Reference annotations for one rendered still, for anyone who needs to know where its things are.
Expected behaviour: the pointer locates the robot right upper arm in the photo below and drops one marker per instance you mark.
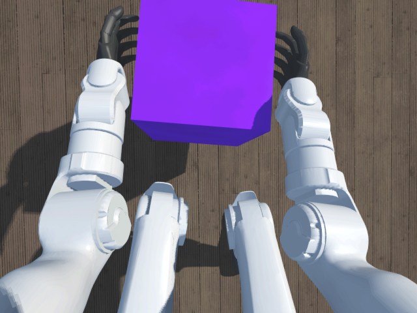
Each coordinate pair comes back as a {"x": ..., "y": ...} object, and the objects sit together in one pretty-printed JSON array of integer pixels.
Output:
[{"x": 330, "y": 243}]

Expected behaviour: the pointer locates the robot left upper arm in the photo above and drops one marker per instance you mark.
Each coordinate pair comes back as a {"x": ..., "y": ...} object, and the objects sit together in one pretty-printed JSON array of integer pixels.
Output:
[{"x": 78, "y": 231}]

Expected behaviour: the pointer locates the left robot hand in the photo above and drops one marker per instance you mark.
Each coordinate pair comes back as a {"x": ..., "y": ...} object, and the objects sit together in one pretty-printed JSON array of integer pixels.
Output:
[{"x": 109, "y": 46}]

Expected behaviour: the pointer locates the robot left forearm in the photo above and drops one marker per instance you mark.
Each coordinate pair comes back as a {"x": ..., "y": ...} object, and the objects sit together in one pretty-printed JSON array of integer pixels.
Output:
[{"x": 93, "y": 160}]

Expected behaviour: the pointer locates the right robot hand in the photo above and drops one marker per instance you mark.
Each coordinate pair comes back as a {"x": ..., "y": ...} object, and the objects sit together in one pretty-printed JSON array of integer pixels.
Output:
[{"x": 297, "y": 64}]

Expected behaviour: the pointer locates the robot thigh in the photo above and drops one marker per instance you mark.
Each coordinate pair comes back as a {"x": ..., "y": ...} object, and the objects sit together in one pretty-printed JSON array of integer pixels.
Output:
[
  {"x": 150, "y": 276},
  {"x": 263, "y": 281}
]

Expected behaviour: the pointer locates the carton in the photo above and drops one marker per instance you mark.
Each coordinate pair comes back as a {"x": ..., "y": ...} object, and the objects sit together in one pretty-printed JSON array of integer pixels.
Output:
[{"x": 204, "y": 70}]

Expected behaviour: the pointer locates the robot left thigh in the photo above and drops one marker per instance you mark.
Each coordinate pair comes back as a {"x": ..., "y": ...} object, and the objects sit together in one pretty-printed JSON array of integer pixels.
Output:
[{"x": 150, "y": 276}]

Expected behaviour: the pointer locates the robot right thigh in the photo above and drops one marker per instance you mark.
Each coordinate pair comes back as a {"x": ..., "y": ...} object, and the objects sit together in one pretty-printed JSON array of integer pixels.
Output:
[{"x": 263, "y": 281}]

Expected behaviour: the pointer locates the robot right forearm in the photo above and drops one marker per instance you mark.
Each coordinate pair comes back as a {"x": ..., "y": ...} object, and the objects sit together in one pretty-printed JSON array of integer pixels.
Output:
[{"x": 312, "y": 173}]

